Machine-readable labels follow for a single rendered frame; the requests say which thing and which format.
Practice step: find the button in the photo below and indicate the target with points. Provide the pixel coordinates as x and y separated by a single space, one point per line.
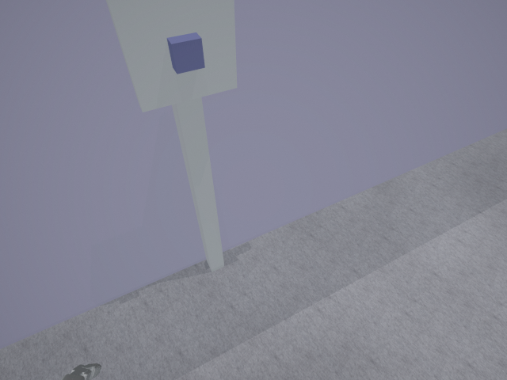
186 52

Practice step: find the panel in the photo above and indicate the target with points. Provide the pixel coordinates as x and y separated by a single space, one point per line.
142 28

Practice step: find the left robot hand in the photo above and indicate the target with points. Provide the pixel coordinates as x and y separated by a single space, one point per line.
82 372

